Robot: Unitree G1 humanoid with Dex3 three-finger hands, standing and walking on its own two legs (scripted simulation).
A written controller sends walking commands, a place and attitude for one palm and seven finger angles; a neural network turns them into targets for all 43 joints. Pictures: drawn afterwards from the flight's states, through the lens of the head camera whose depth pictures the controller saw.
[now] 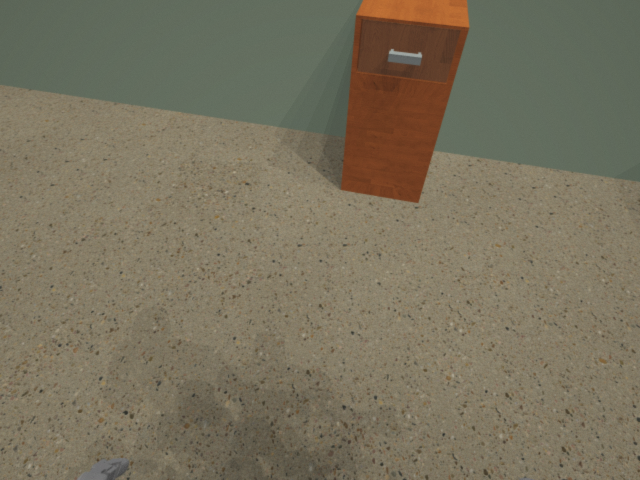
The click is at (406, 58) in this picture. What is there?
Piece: drawer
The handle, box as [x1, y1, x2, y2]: [388, 49, 421, 65]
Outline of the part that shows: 389,51 388,61 419,65 420,63 420,52 414,54 397,52 393,49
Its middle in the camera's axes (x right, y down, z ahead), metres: +0.29 -0.64 +1.35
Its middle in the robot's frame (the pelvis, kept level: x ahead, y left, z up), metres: +1.45 -0.22 -0.08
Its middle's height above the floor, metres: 0.68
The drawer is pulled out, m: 0.00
